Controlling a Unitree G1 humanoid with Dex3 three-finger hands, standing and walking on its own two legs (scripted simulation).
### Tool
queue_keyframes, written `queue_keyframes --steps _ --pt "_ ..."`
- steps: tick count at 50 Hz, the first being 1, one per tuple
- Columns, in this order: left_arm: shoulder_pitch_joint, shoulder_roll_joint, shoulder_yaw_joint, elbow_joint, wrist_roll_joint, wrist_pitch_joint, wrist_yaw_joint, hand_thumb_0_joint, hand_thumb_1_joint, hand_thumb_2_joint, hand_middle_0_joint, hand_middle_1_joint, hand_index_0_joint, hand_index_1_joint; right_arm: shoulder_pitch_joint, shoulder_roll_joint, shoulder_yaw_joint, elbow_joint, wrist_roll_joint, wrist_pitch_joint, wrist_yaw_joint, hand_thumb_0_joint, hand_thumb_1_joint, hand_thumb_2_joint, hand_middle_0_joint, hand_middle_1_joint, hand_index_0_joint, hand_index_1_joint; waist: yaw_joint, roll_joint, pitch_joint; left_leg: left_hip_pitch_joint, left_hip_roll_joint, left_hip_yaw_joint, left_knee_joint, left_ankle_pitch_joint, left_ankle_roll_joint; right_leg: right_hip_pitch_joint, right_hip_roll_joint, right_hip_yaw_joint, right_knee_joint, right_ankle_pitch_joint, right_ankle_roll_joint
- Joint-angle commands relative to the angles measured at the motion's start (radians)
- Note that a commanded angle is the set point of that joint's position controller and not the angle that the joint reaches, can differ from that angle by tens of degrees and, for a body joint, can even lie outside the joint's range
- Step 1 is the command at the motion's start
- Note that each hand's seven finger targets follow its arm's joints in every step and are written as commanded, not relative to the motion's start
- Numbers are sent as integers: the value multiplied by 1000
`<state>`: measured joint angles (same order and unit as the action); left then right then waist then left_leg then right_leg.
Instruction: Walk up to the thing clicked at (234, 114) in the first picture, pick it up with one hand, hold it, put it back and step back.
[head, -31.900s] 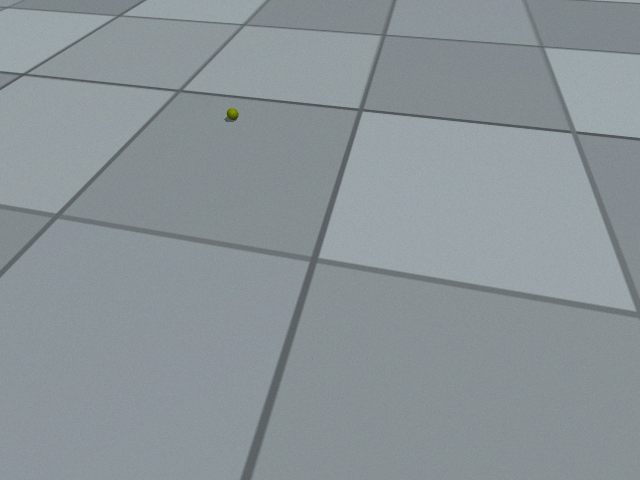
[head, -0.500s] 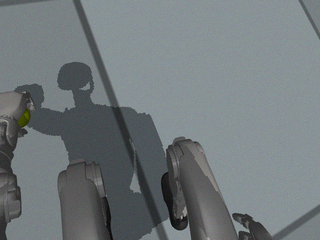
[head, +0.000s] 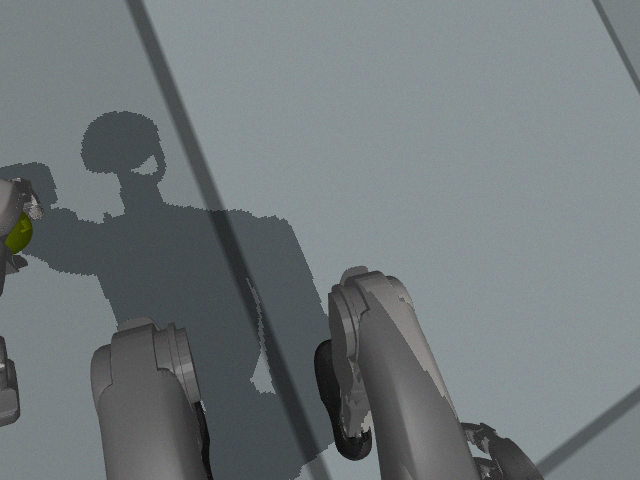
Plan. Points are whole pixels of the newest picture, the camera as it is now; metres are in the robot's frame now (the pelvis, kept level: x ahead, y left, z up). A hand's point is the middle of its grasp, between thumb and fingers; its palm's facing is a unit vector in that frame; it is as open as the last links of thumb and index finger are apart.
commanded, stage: lower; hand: left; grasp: from above
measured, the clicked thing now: out of the picture +0.46 +0.32 -0.20
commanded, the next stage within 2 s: rest in 0.16 s
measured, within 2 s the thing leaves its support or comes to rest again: rests again in 1.26 s
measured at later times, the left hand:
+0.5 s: hand (26, 243) +0.45 +0.30 -0.25, palm faces -0.48 -0.10 -0.87, open 8.2 cm
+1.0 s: hand (38, 245) +0.45 +0.30 -0.28, palm faces -0.48 -0.11 -0.87, open 8.2 cm
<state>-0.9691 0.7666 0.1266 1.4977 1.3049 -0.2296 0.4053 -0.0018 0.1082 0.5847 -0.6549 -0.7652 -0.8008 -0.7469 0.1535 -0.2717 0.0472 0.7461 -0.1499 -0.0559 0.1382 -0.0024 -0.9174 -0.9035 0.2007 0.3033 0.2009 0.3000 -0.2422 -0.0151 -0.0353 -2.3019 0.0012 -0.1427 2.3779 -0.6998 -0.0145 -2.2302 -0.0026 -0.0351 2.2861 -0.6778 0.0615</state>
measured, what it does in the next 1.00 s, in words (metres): stands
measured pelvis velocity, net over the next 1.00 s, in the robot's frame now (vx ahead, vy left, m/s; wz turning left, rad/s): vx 0.01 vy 0.00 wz -0.08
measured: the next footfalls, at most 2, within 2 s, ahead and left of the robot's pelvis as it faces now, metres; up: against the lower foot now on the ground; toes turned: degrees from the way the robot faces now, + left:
none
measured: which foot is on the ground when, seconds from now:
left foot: down 0.00-1.00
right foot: down 0.00-1.00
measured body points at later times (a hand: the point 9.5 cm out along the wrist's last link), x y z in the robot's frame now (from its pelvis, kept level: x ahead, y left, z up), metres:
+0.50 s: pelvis +0.00 +0.00 -0.03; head +0.27 +0.08 +0.32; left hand +0.47 +0.31 -0.20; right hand +0.05 -0.27 -0.13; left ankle +0.07 +0.13 -0.31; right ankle +0.10 -0.14 -0.31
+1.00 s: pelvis +0.01 +0.00 -0.04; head +0.28 +0.10 +0.30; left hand +0.47 +0.30 -0.23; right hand +0.05 -0.27 -0.12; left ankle +0.07 +0.13 -0.31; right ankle +0.10 -0.14 -0.31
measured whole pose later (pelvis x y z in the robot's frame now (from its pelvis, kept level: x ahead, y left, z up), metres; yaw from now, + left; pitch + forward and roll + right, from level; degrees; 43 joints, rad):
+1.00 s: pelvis +0.01 +0.00 -0.04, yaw -5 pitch +31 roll -12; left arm -0.99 0.92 0.18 1.66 1.34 -0.26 0.56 -0.01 0.11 0.62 -0.64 -0.77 -0.78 -0.78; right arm 0.09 -0.31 0.17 0.73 -0.24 -0.13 0.20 0.00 -0.91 -0.90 0.20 0.30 0.20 0.30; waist -0.32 -0.09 0.09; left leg -2.38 0.00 -0.23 2.56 -0.74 -0.02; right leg -2.28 0.03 -0.09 2.41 -0.69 0.07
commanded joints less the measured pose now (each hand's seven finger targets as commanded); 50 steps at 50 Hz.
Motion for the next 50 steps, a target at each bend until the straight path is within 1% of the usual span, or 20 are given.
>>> queue_keyframes --steps 1,8,10,15,18,20,22,27,32,34,36,39,40,42,43,45,46,47,49,50 --pt "-310 291 41 -109 -6 -14 59 0 636 792 -955 -844 -993 -805 228 -259 -73 2 -5 -10 -5 0 -913 -900 200 300 200 300 -7 316 -666 531 -14 100 -226 221 31 293 25 -116 -184 233 -95" --pt "-338 333 69 -117 16 -40 102 0 641 831 -951 -882 -989 -843 209 -269 -60 -1 -26 -9 1 0 -912 -899 200 300 200 300 -13 369 -706 546 -13 95 -197 237 27 288 34 -131 -146 246 -92" --pt "-338 314 57 -88 24 -35 111 0 656 833 -945 -910 -989 -863 207 -270 -56 1 -34 -14 5 0 -910 -899 200 300 200 300 -33 358 -666 532 -11 95 -182 220 30 264 35 -136 -142 235 -89" --pt "-298 346 71 -60 22 -28 135 0 610 838 -915 -862 -953 -822 187 -278 -47 4 -38 -18 7 0 -899 -894 201 300 200 300 -15 364 -674 507 -10 94 -164 214 30 270 40 -137 -121 237 -90" --pt "-334 324 49 -31 23 -27 136 0 601 810 -900 -866 -943 -820 193 -278 -40 6 -47 -27 12 0 -901 -894 201 300 200 300 -53 347 -624 474 -8 87 -146 188 34 247 43 -146 -119 221 -87" --pt "-339 344 51 -26 21 -27 137 0 597 810 -897 -862 -940 -817 196 -285 -31 11 -50 -33 15 0 -901 -895 200 300 200 300 -59 334 -630 463 -7 86 -124 197 37 270 45 -145 -120 234 -84" --pt "-308 383 88 -58 11 -32 149 0 583 815 -886 -863 -928 -819 192 -290 -26 7 -51 -34 15 0 -899 -894 201 300 200 300 -30 350 -664 478 -8 83 -131 226 34 302 46 -148 -111 254 -83" --pt "-303 364 72 -27 16 -29 157 0 604 821 -901 -868 -943 -823 184 -299 -17 8 -58 -39 27 0 -900 -895 201 300 200 300 -54 373 -647 495 -3 73 -111 264 26 277 50 -163 -84 283 -88" --pt "-307 414 95 -40 23 -37 172 0 617 850 -906 -889 -948 -844 181 -319 -3 -3 -69 -45 33 0 -900 -895 200 300 200 300 -66 382 -623 464 -4 73 -96 245 27 298 52 -168 -89 273 -87" --pt "-274 402 91 -19 18 -34 179 0 604 852 -899 -892 -940 -849 169 -310 3 2 -71 -50 36 0 -901 -895 201 300 200 300 -44 383 -630 478 -2 70 -101 251 25 294 57 -170 -80 278 -89" --pt "-299 401 79 -13 25 -36 180 0 629 847 -905 -901 -950 -853 173 -319 7 -6 -73 -56 41 0 -900 -895 201 300 200 300 -77 389 -616 484 1 65 -85 255 25 291 57 -176 -74 285 -87" --pt "-289 412 90 -28 17 -34 193 0 642 846 -923 -886 -966 -840 166 -321 14 6 -77 -60 47 0 -900 -896 201 300 200 300 -63 394 -632 489 2 61 -90 269 26 315 61 -177 -74 304 -83" --pt "-288 405 74 13 17 -31 194 0 638 835 -924 -884 -967 -838 162 -324 23 7 -80 -65 50 0 -904 -897 200 300 200 300 -76 398 -587 475 2 64 -81 260 25 296 59 -179 -69 294 -87" --pt "-279 428 92 10 22 -32 203 0 635 844 -922 -877 -962 -834 158 -337 24 -10 -85 -68 52 0 -902 -897 200 300 200 300 -79 393 -596 476 5 54 -85 265 23 300 63 -188 -69 296 -87" --pt "-282 424 91 -13 22 -32 206 0 630 840 -918 -869 -958 -826 158 -336 26 -5 -83 -64 51 0 -900 -896 200 300 200 300 -68 404 -616 487 3 54 -91 277 22 308 61 -187 -71 304 -86" --pt "-295 421 77 -2 20 -35 209 0 641 828 -917 -884 -963 -836 152 -333 31 -4 -88 -67 55 0 -901 -897 200 300 200 300 -79 408 -603 470 5 53 -92 257 24 310 64 -186 -71 297 -84" --pt "-293 420 78 48 24 -32 211 0 649 825 -919 -888 -967 -838 143 -345 33 -17 -93 -73 58 0 -902 -897 200 300 200 300 -101 381 -559 447 5 51 -74 241 26 292 62 -194 -67 285 -86" --pt "-291 414 70 21 19 -35 212 0 635 839 -919 -882 -961 -837 148 -334 37 -4 -91 -73 58 0 -902 -897 200 300 200 300 -84 394 -570 452 5 49 -92 232 25 297 65 -191 -73 276 -84" --pt "-303 420 63 50 26 -34 212 0 653 826 -926 -881 -972 -832 139 -348 42 -18 -96 -80 60 0 -901 -897 200 300 200 300 -105 393 -546 452 5 46 -80 219 24 276 65 -200 -67 262 -87" --pt "-294 437 73 32 23 -36 215 0 640 826 -919 -881 -963 -834 134 -350 40 -22 -92 -84 59 0 -902 -898 200 300 200 300 -90 399 -565 467 7 42 -89 224 22 287 66 -200 -69 265 -86"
